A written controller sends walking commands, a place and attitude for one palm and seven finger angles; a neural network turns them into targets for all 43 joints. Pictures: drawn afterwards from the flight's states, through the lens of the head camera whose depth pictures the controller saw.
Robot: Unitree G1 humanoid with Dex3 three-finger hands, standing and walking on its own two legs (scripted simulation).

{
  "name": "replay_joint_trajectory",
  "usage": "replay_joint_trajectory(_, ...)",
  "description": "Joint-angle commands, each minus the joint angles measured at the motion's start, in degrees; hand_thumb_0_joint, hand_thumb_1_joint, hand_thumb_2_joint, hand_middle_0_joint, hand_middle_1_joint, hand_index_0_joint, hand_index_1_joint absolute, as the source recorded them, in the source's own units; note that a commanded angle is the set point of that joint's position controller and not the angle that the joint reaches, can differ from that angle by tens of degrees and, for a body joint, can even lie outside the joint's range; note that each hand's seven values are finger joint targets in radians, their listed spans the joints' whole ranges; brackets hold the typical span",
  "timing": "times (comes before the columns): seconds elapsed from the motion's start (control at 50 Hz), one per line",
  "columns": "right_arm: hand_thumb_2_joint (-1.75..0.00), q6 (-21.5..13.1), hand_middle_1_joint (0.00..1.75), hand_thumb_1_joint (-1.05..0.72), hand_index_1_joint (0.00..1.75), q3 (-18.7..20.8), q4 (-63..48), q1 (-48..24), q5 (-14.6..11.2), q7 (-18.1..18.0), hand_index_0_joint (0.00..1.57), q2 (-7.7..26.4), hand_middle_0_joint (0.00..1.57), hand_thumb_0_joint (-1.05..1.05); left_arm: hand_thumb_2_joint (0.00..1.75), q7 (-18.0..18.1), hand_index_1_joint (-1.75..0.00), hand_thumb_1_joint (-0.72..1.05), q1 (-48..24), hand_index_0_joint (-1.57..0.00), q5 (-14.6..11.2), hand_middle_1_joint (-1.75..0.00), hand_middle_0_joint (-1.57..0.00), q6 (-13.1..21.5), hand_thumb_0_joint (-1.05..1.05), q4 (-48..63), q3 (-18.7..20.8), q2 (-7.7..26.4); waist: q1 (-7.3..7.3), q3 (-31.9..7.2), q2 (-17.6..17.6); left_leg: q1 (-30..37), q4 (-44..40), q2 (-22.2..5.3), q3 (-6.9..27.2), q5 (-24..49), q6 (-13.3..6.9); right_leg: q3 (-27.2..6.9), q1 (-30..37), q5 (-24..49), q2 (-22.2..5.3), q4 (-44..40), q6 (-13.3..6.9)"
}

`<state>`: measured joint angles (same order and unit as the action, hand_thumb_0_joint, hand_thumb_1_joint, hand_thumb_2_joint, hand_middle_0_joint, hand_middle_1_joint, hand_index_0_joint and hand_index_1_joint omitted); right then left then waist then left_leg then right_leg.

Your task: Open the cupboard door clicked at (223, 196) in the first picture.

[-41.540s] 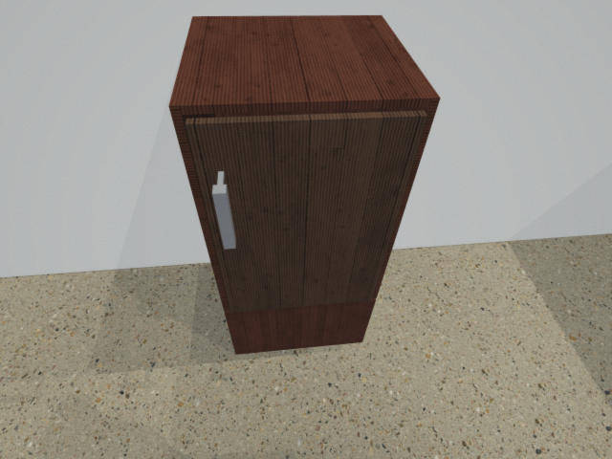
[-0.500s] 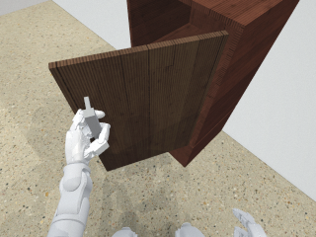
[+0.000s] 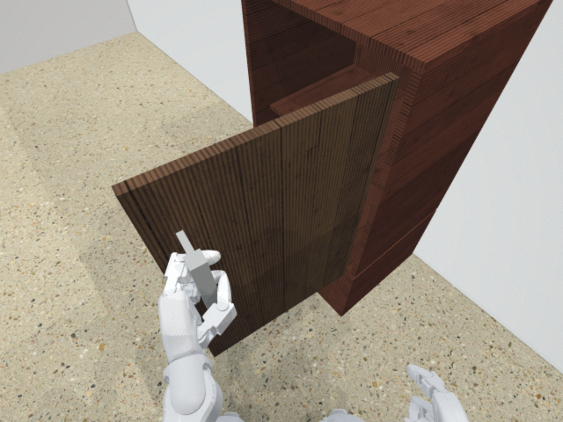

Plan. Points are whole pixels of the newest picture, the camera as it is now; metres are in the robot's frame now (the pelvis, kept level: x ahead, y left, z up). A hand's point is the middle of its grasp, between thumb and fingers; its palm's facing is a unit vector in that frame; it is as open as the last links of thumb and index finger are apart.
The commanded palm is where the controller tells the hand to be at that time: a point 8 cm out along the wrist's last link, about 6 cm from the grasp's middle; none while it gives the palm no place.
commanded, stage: open thumb and fingers to let go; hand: left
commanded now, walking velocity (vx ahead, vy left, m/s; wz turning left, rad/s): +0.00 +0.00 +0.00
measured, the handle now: (200, 274) +0.31 +0.13 +0.04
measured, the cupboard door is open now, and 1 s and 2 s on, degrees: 84 85 88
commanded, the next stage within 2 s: slide the hand sideways off the handle in 0.90 s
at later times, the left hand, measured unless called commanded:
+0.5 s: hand (224, 309) +0.26 +0.09 +0.04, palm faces +0.32 -0.95 +0.03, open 10.5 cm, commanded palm +0.22 +0.13 +0.04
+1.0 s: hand (227, 314) +0.26 +0.09 +0.04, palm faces +0.26 -0.96 -0.01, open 15.1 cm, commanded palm +0.22 +0.12 +0.04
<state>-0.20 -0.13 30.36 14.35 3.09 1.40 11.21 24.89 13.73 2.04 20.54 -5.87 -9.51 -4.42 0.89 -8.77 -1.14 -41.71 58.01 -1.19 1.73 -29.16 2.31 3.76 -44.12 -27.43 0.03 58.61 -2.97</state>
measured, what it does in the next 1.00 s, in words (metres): stands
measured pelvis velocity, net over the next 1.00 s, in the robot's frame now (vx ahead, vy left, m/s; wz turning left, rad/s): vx -0.02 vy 0.03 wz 0.01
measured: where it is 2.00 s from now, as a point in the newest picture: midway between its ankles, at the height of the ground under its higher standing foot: outside the picture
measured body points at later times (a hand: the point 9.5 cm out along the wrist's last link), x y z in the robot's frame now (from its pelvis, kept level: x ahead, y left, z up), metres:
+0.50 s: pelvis -0.01 +0.01 -0.01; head +0.04 -0.01 +0.44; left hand +0.24 +0.14 +0.04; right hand +0.18 -0.20 -0.10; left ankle -0.01 +0.15 -0.67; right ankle +0.01 -0.09 -0.67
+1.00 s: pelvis -0.02 +0.03 -0.01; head +0.03 +0.02 +0.44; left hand +0.24 +0.14 +0.04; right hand +0.17 -0.18 -0.10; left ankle -0.01 +0.15 -0.67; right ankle +0.01 -0.09 -0.67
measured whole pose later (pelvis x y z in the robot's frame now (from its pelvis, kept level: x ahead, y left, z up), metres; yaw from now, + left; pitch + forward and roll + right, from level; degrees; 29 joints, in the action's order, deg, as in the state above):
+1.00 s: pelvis -0.02 +0.03 -0.01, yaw +0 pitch +12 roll -1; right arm -2.9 -1.4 30.3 11.8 3.5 0.7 10.0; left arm 30.2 10.8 6.4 16.5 -5.2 -17.3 -3.7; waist 0.0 -8.4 -1.8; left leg -45.5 63.1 0.0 1.7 -30.0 0.4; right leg 3.6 -46.7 -27.3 -1.2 61.6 -1.1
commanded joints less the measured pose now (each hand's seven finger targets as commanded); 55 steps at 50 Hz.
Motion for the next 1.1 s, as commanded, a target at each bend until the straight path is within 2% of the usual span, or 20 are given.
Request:
replay_joint_trajectory(0.0, -0.9, -4.6, 0.3, -0.9, 0.3, 1.84, -9.87, -5.69, 0.4, -0.09, 0.2, 4.17, 0.2, 0.0, 0.9, 1.95, -1.35, 0.9, 2.43, -0.4, 3.23, -1.35, -0.4, 4.24, 0.0, 15.36, -5.22, -3.02, -0.4, -9.8, 5.71, -0.27, -4.55, 2.66, -1.74, 11.2, -2.64, -5.01, 13.54, 16.87, -1.82, -11.0, 1.96)
replay_joint_trajectory(0.04, -0.9, -5.09, 0.3, -0.9, 0.3, 1.89, -9.12, -5.18, 0.83, -0.56, 0.2, 4.29, 0.2, 0.0, 0.9, 3.25, -1.35, 0.9, -2.09, -0.4, 5.35, -1.35, -0.4, 4.34, 0.0, 15.39, -4.55, -1.08, 0.57, -9.48, 7.11, -1.41, -3.33, 2.74, -1.25, 10.41, -2.8, -5.71, 12.1, 15.29, -2.02, -10.87, 2.03)
replay_joint_trajectory(0.06, -0.9, -5.18, 0.3, -0.9, 0.3, 1.93, -8.21, -5.78, 1.05, -0.92, 0.2, 4.41, 0.2, 0.0, 0.9, 4.11, -1.35, 0.9, -8.28, -0.4, 6.56, -1.35, -0.4, 4.66, 0.0, 14.88, -3.65, 0.65, 1.41, -8.69, 6.41, -2.25, -2.27, 2.65, -1.09, 9.39, -2.83, -6.74, 9.96, 13.33, -2.44, -10.89, 2.16)
replay_joint_trajectory(0.12, -0.9, -5.74, 0.3, -0.9, 0.3, 1.77, -7.49, -6.26, 0.92, -1.45, 0.2, 3.85, 0.2, 0.0, 0.81, 4.5, -1.33, 0.69, -8.45, -0.38, 5.4, -1.33, -0.38, 5.04, 0.0, 11.48, -1.79, 0.41, 0.5, -9.22, 6.93, -3.77, -1.47, 3.11, -1.1, 7.39, -2.66, -7.94, 10.18, 8.98, -2.97, -11.91, 2.34)
replay_joint_trajectory(0.14, -0.9, -5.74, 0.3, -0.9, 0.3, 1.82, -7.42, -6.26, 0.8, -1.66, 0.2, 3.85, 0.2, 0.0, 0.78, 4.36, -1.32, 0.62, -8.89, -0.38, 4.85, -1.32, -0.38, 4.99, 0.0, 11.33, -1.51, 0.8, 0.73, -9.39, 8.33, -4.01, -1.3, 3.09, -1.0, 7.42, -2.72, -8.43, 10.82, 9.08, -3.07, -12.42, 2.46)
replay_joint_trajectory(0.18, -0.9, -5.77, 0.3, -0.9, 0.3, 1.86, -7.25, -6.63, 0.57, -1.94, 0.2, 3.84, 0.2, 0.0, 0.72, 3.54, -1.3, 0.48, -10.05, -0.37, 3.62, -1.3, -0.37, 4.8, 0.0, 11.18, -1.48, 0.4, 0.42, -11.07, 7.7, -3.55, -1.41, 3.24, -1.3, 7.34, -2.74, -8.85, 11.91, 9.74, -3.37, -12.64, 2.72)
replay_joint_trajectory(0.24, -0.9, -5.43, 0.3, -0.9, 0.3, 1.92, -7.62, -5.99, 0.35, -2.13, 0.2, 4.04, 0.2, 0.0, 0.63, 2.44, -1.28, 0.27, -9.36, -0.35, 2.18, -1.28, -0.35, 4.11, 0.0, 12.69, 0.02, 1.5, -0.61, -14.65, 6.34, -2.14, -2.1, 3.23, -1.38, 10.25, -2.7, -8.29, 15.41, 15.44, -3.14, -11.58, 2.53)
replay_joint_trajectory(0.3, -0.9, -5.11, 0.3, -0.9, 0.3, 1.69, -7.61, -5.74, 0.29, -2.19, 0.2, 4.1, 0.2, 0.0, 0.54, 1.19, -1.26, 0.06, -9.12, -0.34, 1.32, -1.26, -0.34, 3.17, 0.0, 11.93, -1.16, 0.0, -0.04, -13.19, 7.02, -1.43, -2.77, 3.03, -1.26, 10.97, -2.69, -6.62, 14.82, 17.57, -2.83, -10.93, 2.64)
replay_joint_trajectory(0.36, -0.9, -5.03, 0.3, -0.9, 0.3, 1.65, -8.29, -6.01, 0.29, -1.99, 0.2, 4.2, 0.2, 0.0, 0.45, 1.1, -1.24, -0.15, -7.59, -0.32, 1.12, -1.24, -0.32, 3.04, 0.0, 12.64, -1.59, -0.71, -0.4, -12.48, 5.79, -0.36, -3.26, 2.87, -1.29, 11.92, -2.71, -5.08, 13.65, 17.79, -2.25, -10.16, 2.22)
replay_joint_trajectory(0.46, -0.9, -5.12, 0.3, -0.9, 0.3, 1.57, -8.75, -5.84, 0.68, -1.41, 0.2, 4.42, 0.2, 0.0, 0.3, 2.73, -1.2, -0.5, -7.92, -0.3, 3.75, -1.2, -0.3, 3.28, 0.0, 12.43, -3.91, -1.97, -0.1, -10.72, 5.17, 0.1, -3.66, 2.59, -0.79, 11.69, -2.72, -2.96, 10.14, 15.16, -1.45, -8.47, 1.56)
replay_joint_trajectory(0.54, -0.9, -5.32, 0.3, -0.9, 0.3, 1.68, -8.88, -5.78, 0.75, -1.3, 0.2, 4.6, 0.2, 0.0, 0.3, 3.61, -1.1, -0.5, -9.78, -0.28, 5.23, -1.1, -0.28, 3.24, 0.0, 12.65, -5.11, -2.46, 0.33, -10.59, 5.81, 0.02, -3.58, 2.44, -0.33, 10.63, -2.82, -2.37, 8.62, 12.74, -1.12, -8.08, 1.27)
replay_joint_trajectory(0.58, -0.9, -5.46, 0.3, -0.9, 0.3, 1.6, -9.05, -6.06, 0.75, -1.24, 0.2, 4.6, 0.2, 0.0, 0.3, 3.92, -1.0, -0.5, -10.74, -0.27, 5.58, -1.0, -0.27, 3.06, 0.0, 13.06, -6.47, -3.64, 0.38, -11.07, 3.93, 0.54, -3.66, 2.44, -0.43, 9.83, -2.82, -1.9, 7.49, 11.41, -1.07, -7.71, 1.18)
replay_joint_trajectory(0.64, -0.9, -5.63, 0.3, -0.9, 0.3, 1.71, -9.35, -5.76, 0.68, -1.23, 0.2, 4.56, 0.2, 0.0, 0.3, 4.41, -0.85, -0.5, -9.11, -0.24, 5.3, -0.85, -0.24, 2.53, 0.0, 14.66, -5.99, -3.32, -0.64, -13.66, 3.3, 1.4, -3.95, 2.48, -0.3, 11.94, -2.67, -1.46, 9.1, 13.35, -0.67, -6.92, 0.77)
replay_joint_trajectory(0.76, -0.9, -5.74, 0.3, -0.9, 0.3, 1.31, -9.39, -6.29, 0.58, -1.07, 0.2, 4.48, 0.2, 0.0, 0.3, 5.8, -0.55, -0.5, -9.86, -0.19, 5.86, -0.55, -0.19, 0.67, 0.0, 14.37, -8.72, -6.18, 0.31, -11.26, 2.77, 1.64, -4.48, 2.09, 0.14, 10.99, -2.55, -0.25, 6.75, 11.29, -0.34, -6.7, 0.75)
replay_joint_trajectory(0.86, -0.9, -5.77, 0.3, -0.9, 0.3, 1.24, -9.33, -7.01, 0.56, -1.09, 0.2, 4.54, 0.2, 0.0, 0.3, 6.72, -0.3, -0.5, -10.88, -0.15, 5.6, -0.3, -0.15, -0.13, 0.0, 14.42, -8.37, -6.26, -0.19, -11.45, 3.16, 1.57, -4.82, 2.04, 0.38, 10.11, -2.38, 0.02, 6.56, 9.53, -0.12, -6.68, 0.6)
replay_joint_trajectory(0.98, -0.9, -5.72, 0.3, -0.9, 0.3, 0.92, -8.82, -7.8, 0.49, -1.08, 0.2, 4.46, 0.2, 0.0, 0.3, 7.59, -0.3, -0.5, -14.59, -0.15, 5.55, -0.3, -0.15, -1.3, 0.0, 12.45, -8.36, -7.1, 0.23, -9.73, 3.4, 0.84, -4.93, 2.23, 0.38, 6.8, -2.46, 0.02, 4.89, 5.53, -0.24, -7.51, 0.82)
replay_joint_trajectory(1.0, -0.9, -5.92, 0.3, -0.9, 0.3, 1.12, -6.95, -3.15, 0.03, -0.87, 0.2, 7.09, 0.2, 0.0, 0.3, -4.05, -0.3, -0.5, -15.8, -0.15, 11.73, -0.3, -0.15, 0.85, 0.0, 13.0, -18.64, 0.32, 5.7, -6.63, 5.57, 1.86, -3.19, 2.07, 0.29, 7.54, -3.72, -1.89, 2.28, 9.26, -0.89, -7.38, 1.01)
replay_joint_trajectory(1.02, -0.9, -6.0, 0.3, -0.9, 0.3, 1.6, -8.64, -3.35, -0.31, -1.17, 0.2, 6.55, 0.2, 0.0, 0.3, -10.56, -0.3, -0.5, -17.48, -0.15, 9.47, -0.3, -0.15, 3.13, 0.0, 16.36, -14.29, 3.74, 3.34, -10.56, 3.28, 1.08, -2.8, 2.37, 0.29, 8.19, -3.85, -2.17, 4.58, 10.87, -1.35, -6.31, 0.57)
replay_joint_trajectory(1.06, -0.9, -6.1, 0.3, -0.9, 0.3, 1.57, -9.71, -3.91, -0.77, -1.73, 0.2, 6.52, 0.2, 0.0, 0.3, -17.69, -0.3, -0.5, -17.79, -0.15, 7.17, -0.3, -0.15, 4.74, 0.0, 18.68, -13.69, 5.9, 2.53, -14.05, 0.89, 2.34, -2.41, 2.57, 0.14, 9.38, -4.04, -2.88, 6.48, 12.95, -1.59, -5.46, 0.39)
replay_joint_trajectory(1.08, -0.9, -6.57, 0.3, -0.9, 0.3, 1.5, -10.29, -3.77, -1.24, -1.83, 0.2, 6.45, 0.2, 0.0, 0.3, -21.12, -0.3, -0.5, -16.27, -0.15, 5.46, -0.3, -0.15, 4.85, 0.0, 18.87, -14.1, 5.59, 2.65, -13.28, 0.56, 2.48, -2.59, 2.62, 0.27, 9.12, -4.01, -2.84, 6.37, 12.54, -1.52, -5.59, 0.43)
